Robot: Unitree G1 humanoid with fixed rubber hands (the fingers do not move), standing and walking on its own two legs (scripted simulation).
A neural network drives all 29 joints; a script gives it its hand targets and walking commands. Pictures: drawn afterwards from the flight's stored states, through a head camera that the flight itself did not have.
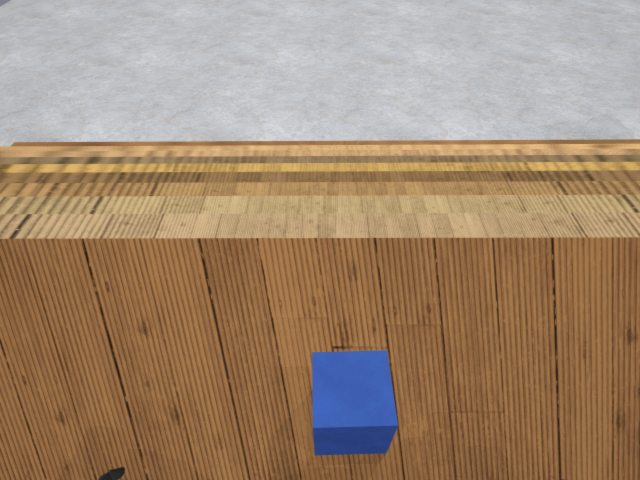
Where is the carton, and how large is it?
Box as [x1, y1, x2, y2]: [312, 350, 397, 454]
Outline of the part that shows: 386,350 312,352 313,436 315,454 386,452 397,426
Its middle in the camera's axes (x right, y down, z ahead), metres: +0.08 +0.46 +1.11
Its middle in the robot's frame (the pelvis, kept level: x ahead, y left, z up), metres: +0.46 -0.05 -0.66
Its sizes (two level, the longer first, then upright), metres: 0.210 0.200 0.250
